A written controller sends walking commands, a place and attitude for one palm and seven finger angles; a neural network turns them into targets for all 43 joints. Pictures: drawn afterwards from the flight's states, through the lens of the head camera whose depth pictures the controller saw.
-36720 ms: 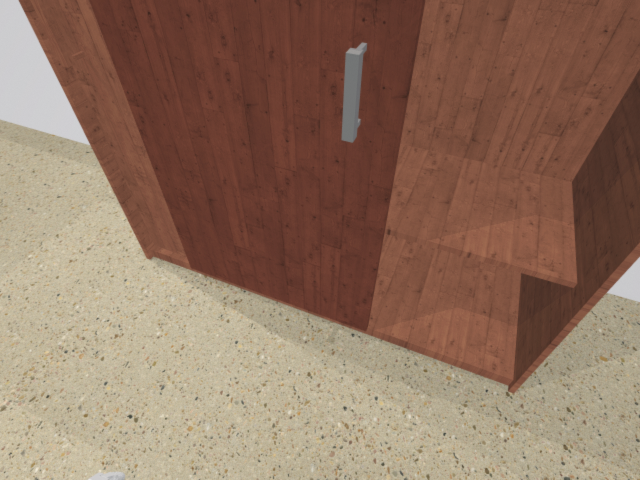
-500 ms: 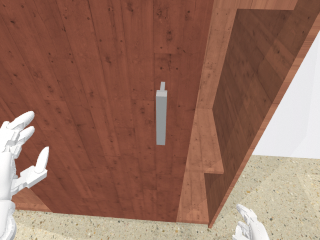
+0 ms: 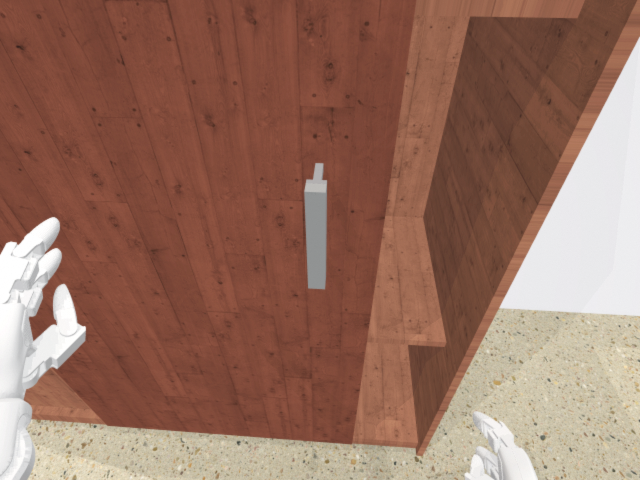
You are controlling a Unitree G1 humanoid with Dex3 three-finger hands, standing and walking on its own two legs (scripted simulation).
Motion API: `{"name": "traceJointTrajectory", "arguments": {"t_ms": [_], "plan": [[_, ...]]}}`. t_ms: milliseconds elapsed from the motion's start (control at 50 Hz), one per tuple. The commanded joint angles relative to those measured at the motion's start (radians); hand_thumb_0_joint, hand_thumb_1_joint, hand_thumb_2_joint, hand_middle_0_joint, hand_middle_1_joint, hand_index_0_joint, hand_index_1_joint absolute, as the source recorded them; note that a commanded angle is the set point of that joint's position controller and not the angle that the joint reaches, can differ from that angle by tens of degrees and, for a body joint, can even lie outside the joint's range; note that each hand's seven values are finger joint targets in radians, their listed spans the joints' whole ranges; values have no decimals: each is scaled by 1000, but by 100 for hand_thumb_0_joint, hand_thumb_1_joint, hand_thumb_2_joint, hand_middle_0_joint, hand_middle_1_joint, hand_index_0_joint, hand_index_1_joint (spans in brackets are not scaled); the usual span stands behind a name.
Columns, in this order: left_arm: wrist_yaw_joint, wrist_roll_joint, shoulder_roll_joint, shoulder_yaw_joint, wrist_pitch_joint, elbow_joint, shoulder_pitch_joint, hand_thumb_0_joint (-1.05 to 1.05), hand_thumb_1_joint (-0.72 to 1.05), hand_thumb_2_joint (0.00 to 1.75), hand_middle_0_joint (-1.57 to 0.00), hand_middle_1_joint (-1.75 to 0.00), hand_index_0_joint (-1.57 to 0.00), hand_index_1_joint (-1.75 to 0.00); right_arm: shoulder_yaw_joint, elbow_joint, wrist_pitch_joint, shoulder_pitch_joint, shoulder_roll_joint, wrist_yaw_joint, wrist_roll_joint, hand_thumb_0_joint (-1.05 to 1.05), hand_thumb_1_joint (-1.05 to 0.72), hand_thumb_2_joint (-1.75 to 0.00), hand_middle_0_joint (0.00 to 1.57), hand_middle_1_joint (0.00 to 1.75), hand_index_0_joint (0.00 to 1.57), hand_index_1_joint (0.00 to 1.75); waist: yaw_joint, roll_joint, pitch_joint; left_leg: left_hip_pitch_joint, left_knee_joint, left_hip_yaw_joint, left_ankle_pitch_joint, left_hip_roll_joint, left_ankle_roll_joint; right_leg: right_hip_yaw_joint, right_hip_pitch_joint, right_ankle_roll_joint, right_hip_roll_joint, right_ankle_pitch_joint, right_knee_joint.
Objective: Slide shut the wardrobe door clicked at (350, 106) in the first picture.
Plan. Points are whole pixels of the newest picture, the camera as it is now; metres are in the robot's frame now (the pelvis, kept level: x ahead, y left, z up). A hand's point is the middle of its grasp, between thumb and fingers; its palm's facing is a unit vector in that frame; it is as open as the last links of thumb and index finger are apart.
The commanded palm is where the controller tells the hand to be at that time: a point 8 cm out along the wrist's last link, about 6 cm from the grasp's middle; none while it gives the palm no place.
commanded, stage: step back with the hand held close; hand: left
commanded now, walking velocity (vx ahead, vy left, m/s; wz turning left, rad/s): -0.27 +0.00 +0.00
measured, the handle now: (317, 228) +0.39 +0.06 +0.14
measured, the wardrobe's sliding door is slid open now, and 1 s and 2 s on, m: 0.19 0.19 0.19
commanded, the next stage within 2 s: stop stepping back and stand still in 1.68 s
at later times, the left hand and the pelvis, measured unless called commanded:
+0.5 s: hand (42, 362) +0.15 +0.28 +0.16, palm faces +0.41 -0.77 -0.49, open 7.4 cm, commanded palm +0.10 +0.31 +0.18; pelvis -0.05 +0.02 -0.01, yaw -2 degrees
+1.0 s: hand (30, 387) +0.13 +0.27 +0.17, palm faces +0.45 -0.75 -0.48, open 7.4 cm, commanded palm +0.06 +0.31 +0.18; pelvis -0.09 +0.01 -0.03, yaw -1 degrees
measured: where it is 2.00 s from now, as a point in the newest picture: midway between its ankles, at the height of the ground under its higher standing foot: outside the picture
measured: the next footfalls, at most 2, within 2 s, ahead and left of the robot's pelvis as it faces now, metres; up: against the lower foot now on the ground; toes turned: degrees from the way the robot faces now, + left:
right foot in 1.40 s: -0.05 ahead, -0.12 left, +0.00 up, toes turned +4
left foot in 1.62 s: -0.11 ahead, +0.13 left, +0.00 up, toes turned +1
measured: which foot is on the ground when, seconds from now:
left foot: down 0.00-1.00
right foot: down 0.00-1.00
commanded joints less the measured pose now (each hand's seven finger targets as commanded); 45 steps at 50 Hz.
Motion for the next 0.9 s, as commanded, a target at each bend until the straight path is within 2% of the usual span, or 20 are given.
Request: {"name": "traceJointTrajectory", "arguments": {"t_ms": [0,20,40,60,100,140,240,260,320,440,540,580,640,660,700,740,760,780,840,880], "plan": [[34,4,304,251,-158,-246,-244,0,90,90,-20,-30,-20,-30,-30,-163,-47,-111,-107,-18,12,0,-90,-90,20,30,20,30,-51,-35,12,-169,-70,0,111,17,29,117,-11,-60,-77,163,-125],[30,11,246,210,-159,-194,-150,0,90,90,-20,-30,-20,-30,-33,-163,-38,-108,-108,-16,10,0,-90,-90,20,30,20,30,-52,-68,-5,-144,-63,4,132,17,31,122,-27,-61,-81,182,-126],[25,15,212,180,-160,-181,-98,0,90,90,-20,-30,-20,-30,-38,-171,-30,-111,-118,-14,6,0,-90,-90,20,30,20,30,-53,-43,-29,-131,-63,11,170,21,33,115,-22,-59,-84,228,-113],[23,18,200,167,-166,-190,-83,0,90,90,-20,-30,-20,-30,-43,-179,-24,-119,-122,-14,6,0,-90,-90,20,30,20,30,-51,0,-49,-133,-77,15,202,24,29,99,-8,-54,-82,255,-98],[26,20,186,156,-168,-186,-18,0,90,90,-20,-30,-20,-30,-50,-195,-10,-113,-130,-16,5,0,-90,-90,20,30,20,30,-48,14,-103,-130,-93,12,269,39,28,76,20,-44,-75,295,-61],[30,22,195,166,-167,-193,19,0,90,90,-20,-30,-20,-30,-59,-210,4,-116,-132,-17,9,0,-90,-90,20,30,20,30,-47,-27,-149,-128,-93,5,325,52,28,62,34,-34,-71,340,-34],[42,24,245,224,-180,-240,59,0,90,90,-20,-30,-20,-30,-70,-237,30,-123,-125,-26,13,0,-90,-90,20,30,20,30,-45,-48,-189,-177,-94,-12,344,65,34,52,59,-24,-69,388,23],[45,29,272,245,-187,-268,45,0,90,90,-20,-30,-20,-30,-71,-240,31,-125,-132,-28,10,0,-90,-90,20,30,20,30,-43,-9,-188,-203,-102,-19,339,66,36,49,74,-25,-66,393,41],[48,28,251,231,-193,-269,48,0,90,90,-20,-30,-20,-30,-70,-247,28,-120,-128,-29,13,0,-90,-90,20,30,20,30,-46,9,-144,-279,-112,-30,234,74,49,58,62,-20,-61,326,65],[55,42,233,210,-212,-264,-9,0,90,90,-20,-30,-20,-30,-73,-235,8,-90,-139,-27,14,0,-90,-90,20,30,20,30,-59,-11,-62,-412,-98,-49,-97,61,69,121,-12,-37,-71,67,32],[63,54,226,206,-233,-275,-47,0,90,90,-20,-30,-20,-30,-77,-231,-8,-75,-142,-22,16,0,-90,-90,20,30,20,30,-66,-25,-50,-461,-83,-69,-231,65,83,136,-56,-41,-72,-83,32],[68,61,233,218,-243,-290,-53,0,90,90,-20,-30,-20,-30,-77,-229,-16,-72,-145,-23,13,0,-90,-90,20,30,20,30,-66,10,-56,-504,-112,-99,-256,87,95,116,-23,-35,-55,-72,87],[70,67,234,231,-254,-302,-49,0,90,90,-20,-30,-20,-30,-79,-230,-28,-71,-145,-19,14,0,-90,-90,20,30,20,30,-62,49,-69,-567,-121,-120,-240,111,109,98,40,-29,-35,31,182],[71,68,251,248,-255,-301,-48,0,90,90,-20,-30,-20,-30,-80,-228,-31,-68,-147,-20,12,0,-90,-90,20,30,20,30,-61,39,-76,-577,-120,-125,-229,114,108,96,51,-29,-34,52,198],[67,65,232,232,-258,-314,-67,0,90,90,-20,-30,-20,-30,-78,-226,-35,-66,-142,-16,10,0,-90,-90,20,30,20,30,-64,23,-55,-591,-90,-106,-249,99,102,122,36,-36,-47,48,185],[66,65,233,230,-262,-309,-68,0,90,90,-20,-30,-20,-30,-80,-220,-38,-57,-140,-11,10,0,-90,-90,20,30,20,30,-69,-30,-37,-560,-43,-88,-259,71,90,159,-25,-50,-67,10,124],[67,67,251,245,-263,-310,-69,0,90,90,-20,-30,-20,-30,-83,-220,-35,-55,-147,-13,4,0,-90,-90,20,30,20,30,-70,-32,-27,-546,-35,-86,-262,64,84,171,-58,-57,-74,-18,102],[65,65,231,226,-265,-311,-71,0,90,90,-20,-30,-20,-30,-79,-216,-34,-58,-137,-11,4,0,-90,-90,20,30,20,30,-73,-44,-19,-532,-23,-82,-254,61,82,175,-83,-60,-80,-31,88],[67,65,240,243,-276,-320,-52,0,90,90,-20,-30,-20,-30,-82,-217,-32,-56,-142,-5,4,0,-90,-90,20,30,20,30,-74,-27,-46,-536,-23,-98,-241,71,85,172,-79,-61,-79,-42,107],[70,68,245,261,-285,-337,-31,0,90,90,-20,-30,-20,-30,-84,-221,-33,-60,-143,-8,3,0,-90,-90,20,30,20,30,-73,24,-77,-571,-69,-132,-210,109,100,128,-23,-48,-48,26,198]]}}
